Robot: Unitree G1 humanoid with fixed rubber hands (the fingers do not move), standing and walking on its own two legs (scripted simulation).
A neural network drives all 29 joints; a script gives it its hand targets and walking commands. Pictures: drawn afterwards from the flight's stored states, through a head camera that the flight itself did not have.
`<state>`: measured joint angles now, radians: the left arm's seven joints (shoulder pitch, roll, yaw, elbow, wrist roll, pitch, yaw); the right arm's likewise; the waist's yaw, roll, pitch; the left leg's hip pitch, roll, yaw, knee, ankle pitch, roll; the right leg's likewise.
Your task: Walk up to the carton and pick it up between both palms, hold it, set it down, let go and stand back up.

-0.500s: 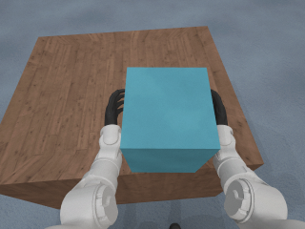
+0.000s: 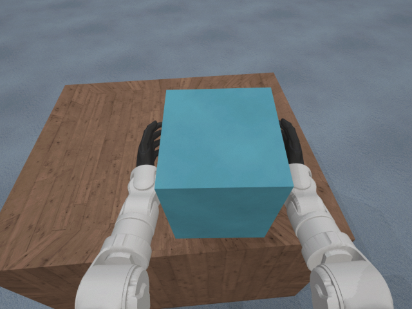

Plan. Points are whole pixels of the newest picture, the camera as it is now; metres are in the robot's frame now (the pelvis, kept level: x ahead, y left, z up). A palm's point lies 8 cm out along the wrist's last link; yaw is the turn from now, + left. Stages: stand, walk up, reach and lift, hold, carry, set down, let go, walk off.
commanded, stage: reach and lift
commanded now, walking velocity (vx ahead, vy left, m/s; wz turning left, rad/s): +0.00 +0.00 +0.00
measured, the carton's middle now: (219, 169) +0.38 -0.03 +0.06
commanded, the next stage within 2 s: hold in 1.74 s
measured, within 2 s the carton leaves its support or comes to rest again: neither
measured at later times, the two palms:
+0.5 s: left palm (125, 153) +0.37 +0.14 +0.14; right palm (287, 156) +0.35 -0.15 +0.13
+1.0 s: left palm (118, 142) +0.36 +0.15 +0.17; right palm (289, 144) +0.35 -0.15 +0.15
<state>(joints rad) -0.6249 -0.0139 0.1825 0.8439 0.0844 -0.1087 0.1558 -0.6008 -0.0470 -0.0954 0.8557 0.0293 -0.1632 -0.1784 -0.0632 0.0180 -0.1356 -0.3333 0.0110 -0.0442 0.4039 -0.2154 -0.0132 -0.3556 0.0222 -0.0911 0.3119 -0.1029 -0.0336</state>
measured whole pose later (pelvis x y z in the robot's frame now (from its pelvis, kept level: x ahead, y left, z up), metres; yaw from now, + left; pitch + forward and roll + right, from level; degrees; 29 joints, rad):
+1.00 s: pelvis -0.01 +0.02 +0.00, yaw +0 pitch -7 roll -1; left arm -0.62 -0.06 0.28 0.24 0.27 0.58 0.03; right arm -0.64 -0.04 -0.06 0.55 0.12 0.28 -0.19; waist -0.10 -0.03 0.06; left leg -0.04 -0.01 -0.04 0.37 -0.21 0.01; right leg -0.05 0.00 -0.08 0.26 -0.10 -0.01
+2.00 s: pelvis -0.01 +0.02 +0.00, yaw +0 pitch -8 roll -1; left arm -0.64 -0.05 0.28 0.13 0.28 0.71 0.02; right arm -0.68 -0.06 -0.02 0.50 0.20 0.35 -0.21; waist -0.09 -0.03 0.04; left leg 0.00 0.00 -0.04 0.37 -0.22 0.01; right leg -0.02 0.01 -0.08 0.26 -0.10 -0.01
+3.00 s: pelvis -0.02 +0.01 +0.00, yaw +0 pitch -9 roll -1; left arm -0.65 -0.05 0.31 0.10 0.30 0.74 -0.03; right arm -0.70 -0.04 -0.02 0.49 0.19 0.38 -0.22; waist -0.08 -0.03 0.06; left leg 0.01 0.00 -0.04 0.36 -0.22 0.00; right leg -0.01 0.01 -0.09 0.27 -0.10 -0.02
